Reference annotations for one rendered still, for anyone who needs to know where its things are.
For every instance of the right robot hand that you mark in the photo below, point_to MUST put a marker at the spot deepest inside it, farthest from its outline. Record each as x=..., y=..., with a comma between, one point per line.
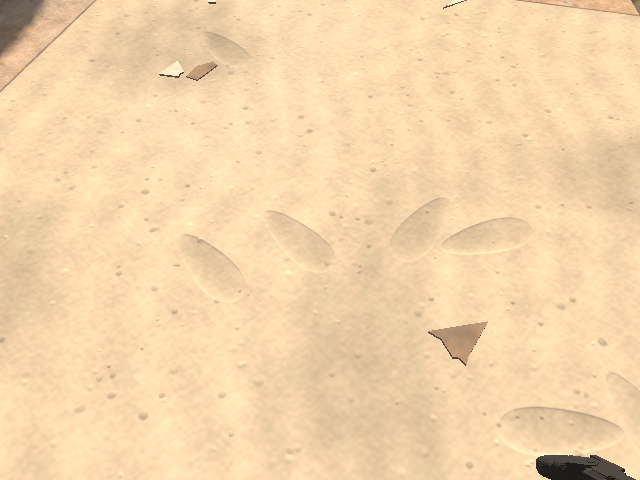
x=564, y=467

